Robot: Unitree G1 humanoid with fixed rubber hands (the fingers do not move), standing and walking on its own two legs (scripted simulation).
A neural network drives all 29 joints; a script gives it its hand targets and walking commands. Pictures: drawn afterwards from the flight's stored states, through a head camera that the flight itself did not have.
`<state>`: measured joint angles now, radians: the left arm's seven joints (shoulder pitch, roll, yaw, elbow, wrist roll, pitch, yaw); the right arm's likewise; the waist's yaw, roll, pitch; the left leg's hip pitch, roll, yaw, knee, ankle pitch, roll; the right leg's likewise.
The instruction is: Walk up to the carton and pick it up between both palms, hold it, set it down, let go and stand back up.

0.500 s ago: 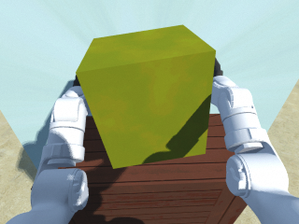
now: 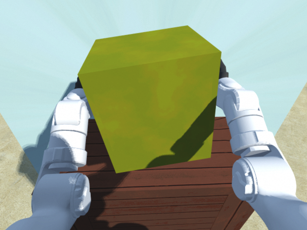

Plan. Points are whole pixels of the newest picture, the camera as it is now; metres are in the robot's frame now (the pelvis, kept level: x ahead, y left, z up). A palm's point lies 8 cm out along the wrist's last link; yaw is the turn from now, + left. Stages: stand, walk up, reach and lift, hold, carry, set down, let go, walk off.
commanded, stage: hold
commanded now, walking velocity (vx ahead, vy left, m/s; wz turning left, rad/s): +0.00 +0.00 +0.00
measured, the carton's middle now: (152, 97) +0.40 +0.01 +0.21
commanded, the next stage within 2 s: none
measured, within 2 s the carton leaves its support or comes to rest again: neither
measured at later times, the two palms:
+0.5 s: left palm (83, 94) +0.39 +0.18 +0.23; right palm (219, 84) +0.39 -0.16 +0.25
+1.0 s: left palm (84, 95) +0.39 +0.18 +0.23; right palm (219, 85) +0.39 -0.16 +0.25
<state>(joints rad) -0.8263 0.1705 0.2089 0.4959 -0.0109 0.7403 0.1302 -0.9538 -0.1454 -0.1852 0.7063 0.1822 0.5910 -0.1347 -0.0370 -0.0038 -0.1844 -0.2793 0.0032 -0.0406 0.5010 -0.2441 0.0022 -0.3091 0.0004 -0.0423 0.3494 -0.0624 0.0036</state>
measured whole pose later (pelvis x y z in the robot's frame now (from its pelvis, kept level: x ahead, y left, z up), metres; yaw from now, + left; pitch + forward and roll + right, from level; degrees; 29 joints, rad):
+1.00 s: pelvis +0.00 +0.00 +0.00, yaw +0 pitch +1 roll -1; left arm -0.83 0.16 0.21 0.50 -0.01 0.74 0.13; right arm -0.93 -0.15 -0.19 0.67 0.18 0.60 -0.14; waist -0.04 0.00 -0.18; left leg -0.28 0.00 -0.04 0.50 -0.24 0.00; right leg -0.31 0.00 -0.04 0.35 -0.06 0.00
